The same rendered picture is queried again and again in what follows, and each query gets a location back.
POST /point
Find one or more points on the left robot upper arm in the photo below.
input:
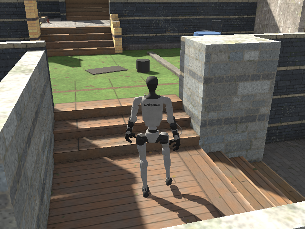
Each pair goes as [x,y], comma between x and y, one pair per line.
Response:
[135,108]

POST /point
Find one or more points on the right robot upper arm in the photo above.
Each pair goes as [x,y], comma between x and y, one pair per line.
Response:
[169,109]

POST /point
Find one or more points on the robot left hand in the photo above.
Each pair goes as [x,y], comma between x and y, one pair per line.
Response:
[129,135]

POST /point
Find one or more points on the robot left forearm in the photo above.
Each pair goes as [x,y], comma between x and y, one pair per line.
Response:
[129,126]

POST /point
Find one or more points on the robot right hand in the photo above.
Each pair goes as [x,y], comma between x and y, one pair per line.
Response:
[177,144]

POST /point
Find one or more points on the robot torso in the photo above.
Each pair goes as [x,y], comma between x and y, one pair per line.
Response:
[152,114]

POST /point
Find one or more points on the robot left thigh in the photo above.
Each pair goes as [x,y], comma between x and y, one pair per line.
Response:
[141,146]

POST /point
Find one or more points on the robot right forearm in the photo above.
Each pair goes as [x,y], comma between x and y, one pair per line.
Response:
[174,129]

